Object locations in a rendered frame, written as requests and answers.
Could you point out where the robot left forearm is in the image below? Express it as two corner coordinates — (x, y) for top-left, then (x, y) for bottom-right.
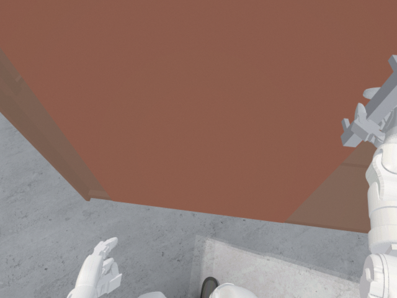
(67, 286), (98, 298)

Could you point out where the handle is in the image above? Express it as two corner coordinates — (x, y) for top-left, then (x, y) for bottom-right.
(341, 55), (397, 147)
(0, 61), (22, 96)

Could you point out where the robot right hand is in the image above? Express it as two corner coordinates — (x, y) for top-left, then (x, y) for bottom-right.
(351, 88), (397, 148)

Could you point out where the right robot thigh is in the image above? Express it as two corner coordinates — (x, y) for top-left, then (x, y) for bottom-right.
(212, 286), (258, 298)

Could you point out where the right robot foot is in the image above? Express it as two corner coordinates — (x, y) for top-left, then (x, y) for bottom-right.
(200, 277), (218, 298)

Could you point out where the robot right upper arm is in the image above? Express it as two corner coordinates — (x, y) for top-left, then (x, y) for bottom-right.
(359, 253), (397, 298)

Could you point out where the wardrobe door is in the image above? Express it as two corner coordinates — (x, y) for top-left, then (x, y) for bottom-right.
(0, 0), (397, 223)
(0, 48), (106, 192)

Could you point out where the robot left hand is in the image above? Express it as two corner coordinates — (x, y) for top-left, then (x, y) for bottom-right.
(75, 237), (122, 297)

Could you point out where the robot right forearm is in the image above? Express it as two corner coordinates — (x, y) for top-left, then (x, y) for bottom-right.
(365, 143), (397, 257)

